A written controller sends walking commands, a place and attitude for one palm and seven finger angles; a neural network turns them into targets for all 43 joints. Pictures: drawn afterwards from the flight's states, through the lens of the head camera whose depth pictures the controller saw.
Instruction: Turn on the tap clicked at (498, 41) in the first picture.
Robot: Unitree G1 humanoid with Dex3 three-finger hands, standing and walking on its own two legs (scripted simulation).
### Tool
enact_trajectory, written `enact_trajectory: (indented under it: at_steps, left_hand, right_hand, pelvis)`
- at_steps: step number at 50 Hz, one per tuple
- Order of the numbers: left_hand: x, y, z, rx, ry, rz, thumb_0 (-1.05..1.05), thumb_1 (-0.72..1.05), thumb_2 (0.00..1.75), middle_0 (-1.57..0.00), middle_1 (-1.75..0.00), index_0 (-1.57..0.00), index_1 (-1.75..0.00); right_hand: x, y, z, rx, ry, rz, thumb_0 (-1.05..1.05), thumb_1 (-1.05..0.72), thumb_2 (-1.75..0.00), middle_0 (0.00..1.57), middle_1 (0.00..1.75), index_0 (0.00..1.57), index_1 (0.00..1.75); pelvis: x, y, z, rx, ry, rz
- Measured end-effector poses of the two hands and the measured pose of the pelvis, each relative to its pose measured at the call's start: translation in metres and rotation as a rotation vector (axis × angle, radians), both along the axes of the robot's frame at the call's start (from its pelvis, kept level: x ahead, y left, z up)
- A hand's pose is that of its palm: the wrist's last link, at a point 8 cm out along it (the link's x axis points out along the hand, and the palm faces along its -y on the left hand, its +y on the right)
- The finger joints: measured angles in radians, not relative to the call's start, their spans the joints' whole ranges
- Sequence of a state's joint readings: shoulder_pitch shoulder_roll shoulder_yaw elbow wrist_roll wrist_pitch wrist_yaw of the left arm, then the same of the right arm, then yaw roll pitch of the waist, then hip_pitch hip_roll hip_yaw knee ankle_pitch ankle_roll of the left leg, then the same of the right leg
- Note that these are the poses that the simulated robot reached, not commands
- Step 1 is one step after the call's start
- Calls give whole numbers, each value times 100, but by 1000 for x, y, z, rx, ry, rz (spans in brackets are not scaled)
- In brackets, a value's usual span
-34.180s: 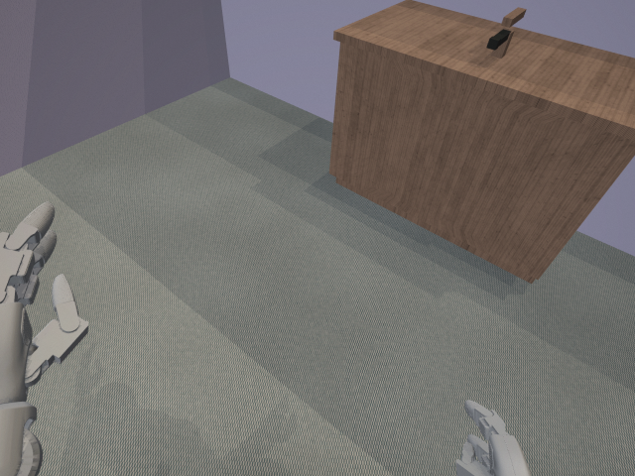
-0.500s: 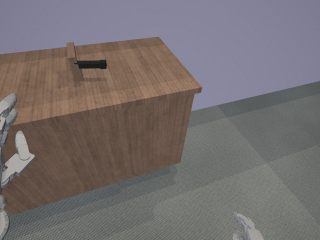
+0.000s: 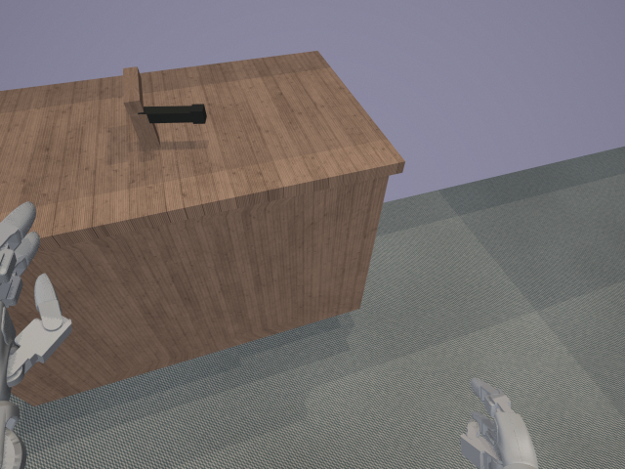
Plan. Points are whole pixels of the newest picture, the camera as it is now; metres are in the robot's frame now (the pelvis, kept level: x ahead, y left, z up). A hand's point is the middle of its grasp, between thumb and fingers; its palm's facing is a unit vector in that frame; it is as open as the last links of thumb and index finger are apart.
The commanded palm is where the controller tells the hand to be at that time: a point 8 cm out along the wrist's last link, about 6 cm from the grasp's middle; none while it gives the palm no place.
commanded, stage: stop stepping back and stand still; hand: left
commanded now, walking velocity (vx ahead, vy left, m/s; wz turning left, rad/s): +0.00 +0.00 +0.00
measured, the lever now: (198, 114) +0.74 +0.28 +0.05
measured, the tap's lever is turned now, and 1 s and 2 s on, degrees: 75 75 75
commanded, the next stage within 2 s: stand and check the lever's angle in 0.62 s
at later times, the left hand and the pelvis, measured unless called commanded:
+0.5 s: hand (62, 329) +0.21 +0.25 +0.15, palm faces +0.38 -0.86 -0.33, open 7.5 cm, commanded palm +0.16 +0.29 +0.18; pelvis -0.01 +0.01 +0.01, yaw +0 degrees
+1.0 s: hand (59, 334) +0.20 +0.25 +0.15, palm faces +0.39 -0.86 -0.34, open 7.5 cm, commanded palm +0.15 +0.29 +0.18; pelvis -0.01 +0.01 +0.01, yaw -1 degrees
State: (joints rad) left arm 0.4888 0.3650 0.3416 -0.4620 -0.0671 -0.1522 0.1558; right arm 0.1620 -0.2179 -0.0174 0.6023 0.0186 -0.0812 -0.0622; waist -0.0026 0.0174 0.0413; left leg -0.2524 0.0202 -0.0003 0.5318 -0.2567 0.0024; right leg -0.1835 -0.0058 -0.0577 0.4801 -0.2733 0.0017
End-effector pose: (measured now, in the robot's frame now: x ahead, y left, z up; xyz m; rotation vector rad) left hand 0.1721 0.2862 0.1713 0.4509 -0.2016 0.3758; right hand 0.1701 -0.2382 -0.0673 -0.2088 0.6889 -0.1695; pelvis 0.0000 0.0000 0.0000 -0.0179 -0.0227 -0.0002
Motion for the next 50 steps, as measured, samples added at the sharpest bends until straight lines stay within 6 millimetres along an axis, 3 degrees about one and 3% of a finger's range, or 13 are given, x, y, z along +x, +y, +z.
enact_trajectory:
  at_steps: [5, 14, 25, 31, 50]
  left_hand:
    - [1, -5, -7, -58, 5, -16, 2, 89, 90, -21, -30, -21, -30]
    - [0, 3, 8, -26, -42, -19, 2, 89, 90, -21, -30, -21, -30]
    - [-4, 3, -4, -65, 8, -15, 2, 89, 90, -20, -30, -21, -30]
    - [-5, 3, 0, -47, -2, -21, 2, 89, 90, -21, -30, -21, -30]
    - [-8, 3, -4, -64, 16, -4, 2, 89, 90, -21, -30, -21, -30]
  right_hand:
    - [8, 14, 4, -1, -2, 37, 1, -90, -90, 20, 30, 20, 30]
    - [4, 29, 4, 20, 7, 55, 1, -90, -90, 21, 30, 20, 30]
    - [-21, 22, -1, 3, 55, 26, 1, -90, -90, 21, 30, 20, 30]
    - [-29, 16, -2, -10, 72, 12, 1, -90, -90, 20, 30, 20, 30]
    - [-18, 18, 2, -5, 37, 23, 1, -90, -90, 20, 30, 20, 30]
  pelvis:
    - [2, 3, 2, 0, -4, -2]
    - [-1, 8, 4, -4, -7, -6]
    - [-7, 10, 6, -4, -5, -8]
    - [-10, 9, 6, -5, -4, -9]
    - [-10, 9, 6, -8, -5, -11]
